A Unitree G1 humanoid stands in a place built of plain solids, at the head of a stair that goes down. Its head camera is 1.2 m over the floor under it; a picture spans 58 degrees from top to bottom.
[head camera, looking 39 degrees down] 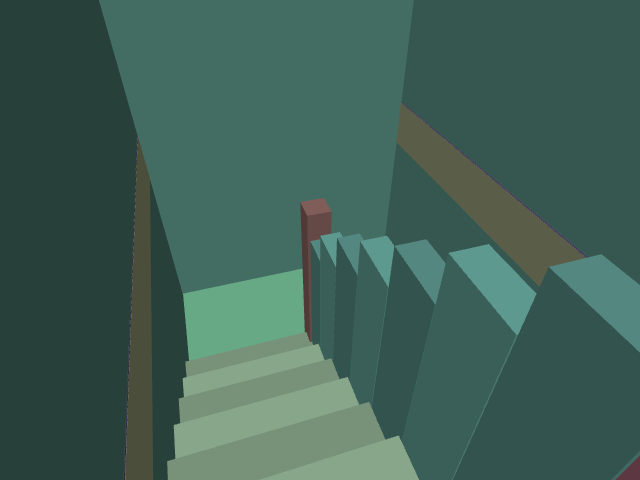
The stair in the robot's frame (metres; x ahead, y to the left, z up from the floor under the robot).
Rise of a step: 0.18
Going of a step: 0.25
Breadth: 0.85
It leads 17 degrees to the left of straight ahead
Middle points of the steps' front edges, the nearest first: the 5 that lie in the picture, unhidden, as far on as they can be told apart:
0.90 0.19 -0.53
1.14 0.27 -0.71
1.38 0.34 -0.88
1.61 0.41 -1.06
1.85 0.49 -1.24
